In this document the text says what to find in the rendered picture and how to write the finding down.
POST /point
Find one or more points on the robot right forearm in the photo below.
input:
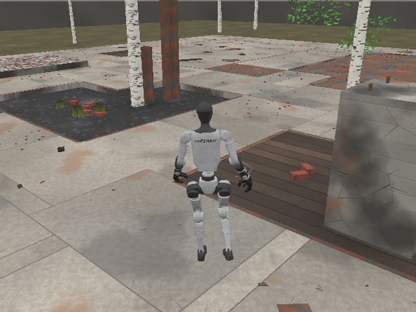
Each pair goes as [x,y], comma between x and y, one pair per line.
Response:
[241,170]

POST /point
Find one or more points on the left robot hand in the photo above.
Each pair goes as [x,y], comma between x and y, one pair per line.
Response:
[175,177]

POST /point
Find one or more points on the left robot upper arm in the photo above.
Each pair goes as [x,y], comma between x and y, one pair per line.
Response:
[182,149]

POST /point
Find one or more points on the right robot hand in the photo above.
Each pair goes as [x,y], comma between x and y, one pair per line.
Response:
[246,182]

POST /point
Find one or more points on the robot right shin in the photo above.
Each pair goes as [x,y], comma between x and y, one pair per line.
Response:
[226,230]

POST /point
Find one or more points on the robot left forearm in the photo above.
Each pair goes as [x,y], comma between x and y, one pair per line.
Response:
[178,168]

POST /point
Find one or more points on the right robot upper arm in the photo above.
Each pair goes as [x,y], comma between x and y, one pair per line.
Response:
[230,146]

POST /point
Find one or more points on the robot head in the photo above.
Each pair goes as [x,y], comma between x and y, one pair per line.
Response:
[205,112]

